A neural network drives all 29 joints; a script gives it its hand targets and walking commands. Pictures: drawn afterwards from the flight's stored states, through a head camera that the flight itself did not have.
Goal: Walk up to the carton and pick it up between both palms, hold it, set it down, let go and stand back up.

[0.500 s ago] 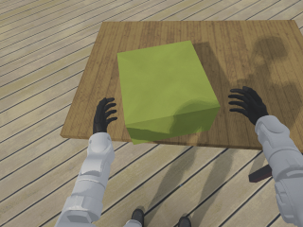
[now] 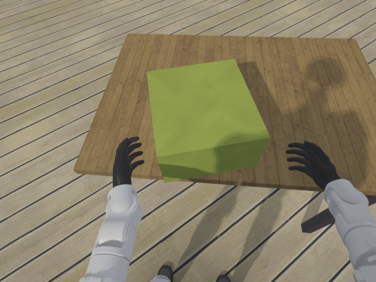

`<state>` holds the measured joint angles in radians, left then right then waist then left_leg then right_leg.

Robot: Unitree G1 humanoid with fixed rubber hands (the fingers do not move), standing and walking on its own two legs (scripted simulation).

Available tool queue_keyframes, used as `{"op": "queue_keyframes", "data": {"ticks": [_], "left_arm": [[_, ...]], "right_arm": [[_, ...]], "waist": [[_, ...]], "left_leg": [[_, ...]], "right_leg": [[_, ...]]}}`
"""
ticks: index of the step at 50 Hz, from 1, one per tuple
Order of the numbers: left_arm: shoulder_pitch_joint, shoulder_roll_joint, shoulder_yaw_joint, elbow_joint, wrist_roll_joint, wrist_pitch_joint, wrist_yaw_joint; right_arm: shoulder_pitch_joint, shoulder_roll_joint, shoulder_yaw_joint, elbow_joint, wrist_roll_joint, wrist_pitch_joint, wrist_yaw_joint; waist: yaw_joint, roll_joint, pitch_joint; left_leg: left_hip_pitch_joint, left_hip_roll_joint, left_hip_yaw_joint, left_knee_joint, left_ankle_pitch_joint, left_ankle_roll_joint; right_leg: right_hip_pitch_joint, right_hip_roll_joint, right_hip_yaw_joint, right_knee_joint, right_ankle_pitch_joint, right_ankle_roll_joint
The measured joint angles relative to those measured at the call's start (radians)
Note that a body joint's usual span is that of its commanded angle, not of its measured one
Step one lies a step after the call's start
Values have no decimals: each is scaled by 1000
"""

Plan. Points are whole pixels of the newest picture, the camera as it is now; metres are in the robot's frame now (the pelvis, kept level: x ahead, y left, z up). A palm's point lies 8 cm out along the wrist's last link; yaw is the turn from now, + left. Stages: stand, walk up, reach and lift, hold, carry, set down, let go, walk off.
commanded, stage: set down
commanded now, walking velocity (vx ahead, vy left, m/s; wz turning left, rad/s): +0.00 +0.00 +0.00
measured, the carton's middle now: (200, 118) +0.52 +0.05 -0.04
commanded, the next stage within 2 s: none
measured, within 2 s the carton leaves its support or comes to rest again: neither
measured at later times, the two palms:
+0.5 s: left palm (125, 202) +0.26 +0.18 +0.01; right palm (347, 212) +0.29 -0.27 -0.03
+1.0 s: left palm (119, 211) +0.24 +0.19 +0.02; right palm (356, 229) +0.26 -0.27 -0.02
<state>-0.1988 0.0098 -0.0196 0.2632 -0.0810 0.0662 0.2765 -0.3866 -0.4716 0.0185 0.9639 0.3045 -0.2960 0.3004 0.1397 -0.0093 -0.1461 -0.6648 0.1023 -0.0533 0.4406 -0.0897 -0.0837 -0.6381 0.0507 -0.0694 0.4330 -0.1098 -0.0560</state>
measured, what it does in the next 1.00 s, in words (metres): stands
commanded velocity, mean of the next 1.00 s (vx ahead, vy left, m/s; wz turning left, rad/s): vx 0.00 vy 0.00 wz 0.00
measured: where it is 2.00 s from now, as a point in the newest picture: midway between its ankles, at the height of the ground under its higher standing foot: outside the picture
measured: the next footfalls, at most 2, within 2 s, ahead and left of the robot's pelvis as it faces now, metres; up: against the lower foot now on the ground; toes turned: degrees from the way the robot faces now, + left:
none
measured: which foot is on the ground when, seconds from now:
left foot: down 0.00-1.00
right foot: down 0.00-1.00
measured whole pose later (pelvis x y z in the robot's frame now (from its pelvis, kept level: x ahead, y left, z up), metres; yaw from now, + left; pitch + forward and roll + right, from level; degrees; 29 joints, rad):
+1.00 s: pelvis +0.03 +0.00 +0.01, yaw +1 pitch +9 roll -1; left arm 0.23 0.01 -0.08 0.03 -0.08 0.03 0.27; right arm 0.03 -0.47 0.02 0.84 0.40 -0.40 0.34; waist 0.08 -0.02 -0.10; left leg -0.45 0.09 -0.05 0.44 -0.16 -0.06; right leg -0.42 0.04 -0.07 0.44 -0.18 -0.05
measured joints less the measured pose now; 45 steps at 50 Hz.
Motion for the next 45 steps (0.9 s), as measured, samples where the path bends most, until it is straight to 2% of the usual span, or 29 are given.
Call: {"op": "queue_keyframes", "data": {"ticks": [8,19,35,39,45], "left_arm": [[104,-5,-23,-56,0,0,1],[269,-5,-40,-146,0,-50,9],[424,-7,-69,-235,0,-63,7],[425,-6,-69,-236,0,-63,17],[426,-6,-59,-236,0,-55,8]], "right_arm": [[81,0,0,-3,28,-45,12],[222,-1,0,-18,66,-123,27],[377,-1,0,-84,95,-154,39],[395,-1,0,-90,96,-150,43],[412,-1,0,-114,96,-129,43]], "waist": [[-16,-1,26],[-37,-1,38],[-51,-2,43],[-52,-3,43],[-56,-4,45]], "left_leg": [[53,-1,0,0,-18,0],[95,-1,0,0,-35,1],[166,-3,0,0,-51,6],[177,-5,0,0,-52,7],[193,-8,0,0,-57,14]], "right_leg": [[54,-1,0,0,-18,0],[96,-1,0,0,-35,0],[168,-3,0,1,-53,0],[177,-5,0,5,-56,0],[194,-7,0,5,-60,2]]}}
